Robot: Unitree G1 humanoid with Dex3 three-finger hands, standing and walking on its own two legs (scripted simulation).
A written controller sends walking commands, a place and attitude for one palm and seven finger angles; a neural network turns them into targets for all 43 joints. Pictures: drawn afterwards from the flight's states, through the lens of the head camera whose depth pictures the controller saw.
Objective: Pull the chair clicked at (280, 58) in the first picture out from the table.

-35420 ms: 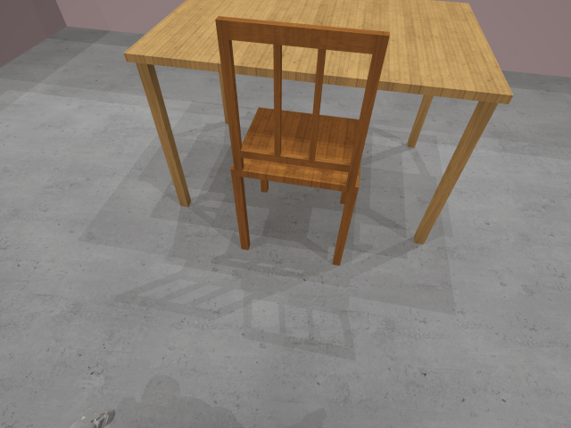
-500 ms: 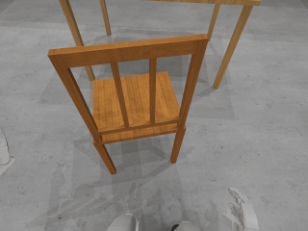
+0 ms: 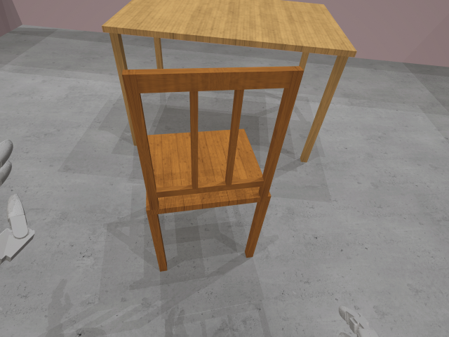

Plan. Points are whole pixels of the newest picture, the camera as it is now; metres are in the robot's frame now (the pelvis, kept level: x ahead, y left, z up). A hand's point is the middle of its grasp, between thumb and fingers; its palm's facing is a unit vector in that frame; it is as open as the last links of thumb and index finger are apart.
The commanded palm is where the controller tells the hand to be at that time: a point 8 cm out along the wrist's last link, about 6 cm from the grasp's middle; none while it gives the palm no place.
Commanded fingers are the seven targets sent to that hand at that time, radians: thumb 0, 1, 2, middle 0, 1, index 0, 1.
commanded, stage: stop stepping back and stand still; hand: left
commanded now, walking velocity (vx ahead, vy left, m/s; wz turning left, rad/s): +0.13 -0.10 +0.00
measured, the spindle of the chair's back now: (194, 145) +0.60 +0.11 -0.01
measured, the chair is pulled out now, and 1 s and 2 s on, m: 0.59 0.59 0.59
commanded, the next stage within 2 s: let the arm hang, fingers relaxed in 1.44 s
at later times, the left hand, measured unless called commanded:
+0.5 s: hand out of the picture +0.13 +0.28 +0.15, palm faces +0.27 -0.84 -0.48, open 7.4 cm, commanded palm +0.09 +0.32 +0.21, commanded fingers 0.00 0.90 0.90 -0.20 -0.30 -0.20 -0.30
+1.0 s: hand out of the picture +0.07 +0.29 +0.17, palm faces +0.27 -0.85 -0.46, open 7.4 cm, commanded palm +0.02 +0.35 +0.21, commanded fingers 0.00 0.90 0.90 -0.20 -0.30 -0.20 -0.30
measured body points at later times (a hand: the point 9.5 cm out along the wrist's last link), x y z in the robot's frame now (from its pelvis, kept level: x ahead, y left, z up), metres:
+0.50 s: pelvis -0.07 +0.03 -0.01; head -0.06 +0.07 +0.44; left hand +0.11 +0.32 +0.18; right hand +0.03 -0.22 -0.08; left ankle -0.08 +0.10 -0.71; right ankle -0.07 -0.08 -0.70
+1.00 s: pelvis -0.14 +0.06 +0.01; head -0.13 +0.09 +0.46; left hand +0.05 +0.34 +0.20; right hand -0.02 -0.20 -0.07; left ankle -0.12 +0.13 -0.70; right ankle -0.12 -0.05 -0.70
